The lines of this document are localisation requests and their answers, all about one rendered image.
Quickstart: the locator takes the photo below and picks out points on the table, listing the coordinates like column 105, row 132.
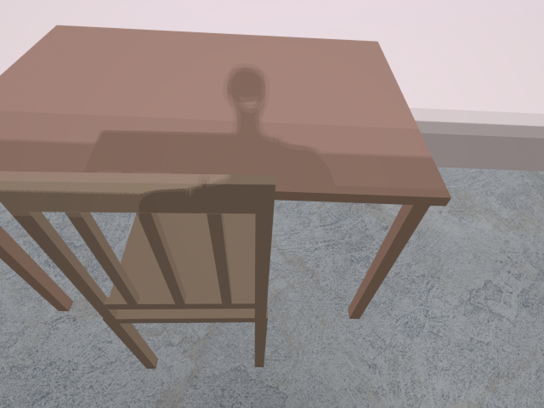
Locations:
column 325, row 116

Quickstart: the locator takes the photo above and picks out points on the chair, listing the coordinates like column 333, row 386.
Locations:
column 198, row 251

